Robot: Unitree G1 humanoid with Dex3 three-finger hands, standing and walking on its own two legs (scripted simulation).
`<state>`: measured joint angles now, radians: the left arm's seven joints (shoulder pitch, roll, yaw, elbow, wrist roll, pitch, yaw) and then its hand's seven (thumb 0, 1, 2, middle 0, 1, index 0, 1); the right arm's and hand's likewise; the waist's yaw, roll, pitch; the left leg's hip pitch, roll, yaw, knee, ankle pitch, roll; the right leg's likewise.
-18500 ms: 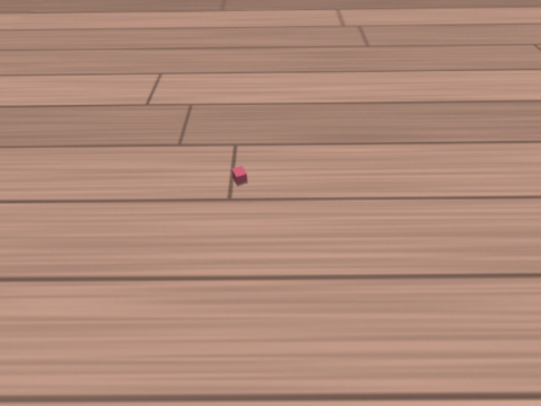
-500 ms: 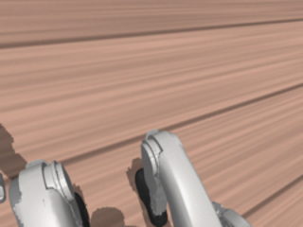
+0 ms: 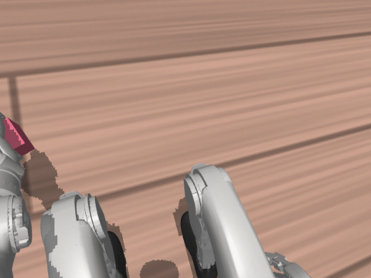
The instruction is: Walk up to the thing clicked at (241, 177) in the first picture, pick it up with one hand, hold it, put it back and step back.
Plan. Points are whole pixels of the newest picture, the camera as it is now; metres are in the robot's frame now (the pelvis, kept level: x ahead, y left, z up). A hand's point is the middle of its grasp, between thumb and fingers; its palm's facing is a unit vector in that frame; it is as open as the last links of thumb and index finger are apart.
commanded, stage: lift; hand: left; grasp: from above
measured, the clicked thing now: (8, 140) +0.47 +0.33 -0.18
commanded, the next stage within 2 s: hold in 1.50 s
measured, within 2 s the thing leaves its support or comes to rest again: neither
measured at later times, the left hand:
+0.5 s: hand out of the picture +0.37 +0.33 +0.01, palm faces -0.34 -0.22 -0.91, open 9.7 cm
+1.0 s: hand out of the picture +0.33 +0.30 +0.22, palm faces -0.37 -0.24 -0.90, open 9.7 cm
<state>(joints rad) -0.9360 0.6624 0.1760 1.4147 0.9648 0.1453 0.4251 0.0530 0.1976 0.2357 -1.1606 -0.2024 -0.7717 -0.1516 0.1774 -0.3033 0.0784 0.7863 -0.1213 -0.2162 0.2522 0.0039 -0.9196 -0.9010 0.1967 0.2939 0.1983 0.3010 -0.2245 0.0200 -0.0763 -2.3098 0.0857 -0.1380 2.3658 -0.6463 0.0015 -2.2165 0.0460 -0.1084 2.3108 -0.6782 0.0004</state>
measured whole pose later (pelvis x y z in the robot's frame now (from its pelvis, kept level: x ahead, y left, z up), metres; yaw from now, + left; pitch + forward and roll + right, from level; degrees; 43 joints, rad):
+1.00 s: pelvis +0.04 +0.01 +0.31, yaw +8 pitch +20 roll -3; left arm -0.37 0.36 -0.18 0.79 0.85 0.37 0.20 0.03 0.19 0.24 -1.21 -0.16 -0.78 -0.15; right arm 0.20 -0.23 0.01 0.78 0.05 -0.09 -0.08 0.01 -0.90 -0.90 0.20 0.29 0.20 0.30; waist -0.08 0.05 -0.17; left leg -1.16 0.06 -0.02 1.31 -0.50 0.00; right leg -1.09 0.02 -0.04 1.27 -0.53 0.00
